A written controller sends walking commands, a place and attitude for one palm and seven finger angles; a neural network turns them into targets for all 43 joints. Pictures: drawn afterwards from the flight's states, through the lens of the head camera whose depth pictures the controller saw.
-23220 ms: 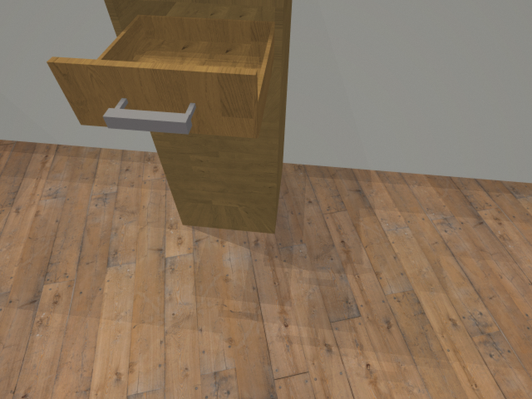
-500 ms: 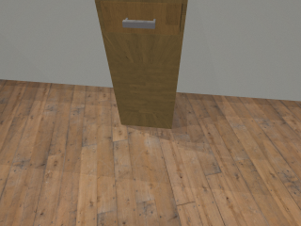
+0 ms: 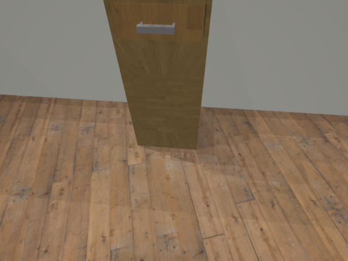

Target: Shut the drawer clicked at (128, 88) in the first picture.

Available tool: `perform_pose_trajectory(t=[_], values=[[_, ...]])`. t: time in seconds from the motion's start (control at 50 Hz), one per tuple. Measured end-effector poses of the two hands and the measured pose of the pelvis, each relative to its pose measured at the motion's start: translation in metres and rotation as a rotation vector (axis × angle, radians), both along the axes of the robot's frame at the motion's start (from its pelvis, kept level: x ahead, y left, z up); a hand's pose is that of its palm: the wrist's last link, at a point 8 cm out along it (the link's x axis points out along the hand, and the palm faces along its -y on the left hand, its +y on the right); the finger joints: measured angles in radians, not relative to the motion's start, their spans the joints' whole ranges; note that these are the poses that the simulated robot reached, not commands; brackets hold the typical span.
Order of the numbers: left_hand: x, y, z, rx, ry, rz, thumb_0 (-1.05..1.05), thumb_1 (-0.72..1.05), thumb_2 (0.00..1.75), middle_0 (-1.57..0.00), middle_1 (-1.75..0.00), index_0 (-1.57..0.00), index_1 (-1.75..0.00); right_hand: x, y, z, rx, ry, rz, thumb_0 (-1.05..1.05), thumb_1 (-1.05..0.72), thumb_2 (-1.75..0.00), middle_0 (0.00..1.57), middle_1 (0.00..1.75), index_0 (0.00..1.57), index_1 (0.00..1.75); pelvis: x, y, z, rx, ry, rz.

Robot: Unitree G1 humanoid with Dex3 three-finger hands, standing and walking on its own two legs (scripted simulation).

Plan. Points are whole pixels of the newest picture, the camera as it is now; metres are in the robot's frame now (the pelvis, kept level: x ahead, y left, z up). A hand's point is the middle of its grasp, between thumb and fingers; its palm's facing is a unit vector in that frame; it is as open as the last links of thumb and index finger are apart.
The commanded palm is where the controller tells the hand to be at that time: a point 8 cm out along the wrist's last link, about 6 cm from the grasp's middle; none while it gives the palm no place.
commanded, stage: stand and wait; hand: left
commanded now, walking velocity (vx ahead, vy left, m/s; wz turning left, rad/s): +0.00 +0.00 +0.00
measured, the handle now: (156, 26) +0.95 +0.12 +0.11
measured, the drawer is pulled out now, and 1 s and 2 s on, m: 0.00 0.00 0.00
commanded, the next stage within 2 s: none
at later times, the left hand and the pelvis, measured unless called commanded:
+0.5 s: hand out of the picture +0.01 +0.16 -0.17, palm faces +0.03 -0.98 -0.21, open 7.4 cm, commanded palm none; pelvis +0.01 -0.01 +0.00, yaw +0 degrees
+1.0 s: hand out of the picture +0.04 +0.17 -0.17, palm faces +0.03 -0.97 -0.25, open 7.4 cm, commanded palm none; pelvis +0.02 -0.02 +0.00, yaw +0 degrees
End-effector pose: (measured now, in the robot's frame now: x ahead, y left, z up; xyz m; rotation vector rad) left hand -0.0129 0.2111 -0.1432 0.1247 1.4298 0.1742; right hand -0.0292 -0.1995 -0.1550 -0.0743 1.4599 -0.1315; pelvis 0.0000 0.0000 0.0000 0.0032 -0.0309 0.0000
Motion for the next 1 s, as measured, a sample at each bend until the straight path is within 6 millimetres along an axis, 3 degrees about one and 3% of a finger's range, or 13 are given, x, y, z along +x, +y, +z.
perform_pose_trajectory(t=[0.4,1.0], values=[[0.016,-0.001,0.003,0.017,-0.016,-0.012,0.0,0.91,0.89,-0.2,-0.3,-0.2,-0.3,0.013,-0.024,0.002,-0.029,-0.003,0.013,0.01,-0.91,-0.9,0.2,0.3,0.2,0.3,0.007,-0.01,0.001,0.001,0.001,0.0],[0.051,0.007,0.011,0.064,-0.083,-0.038,0.0,0.91,0.89,-0.2,-0.3,-0.2,-0.3,0.048,-0.061,0.007,-0.077,-0.06,0.041,0.01,-0.91,-0.9,0.2,0.3,0.2,0.3,0.015,-0.023,0.003,-0.002,0.0,0.003]])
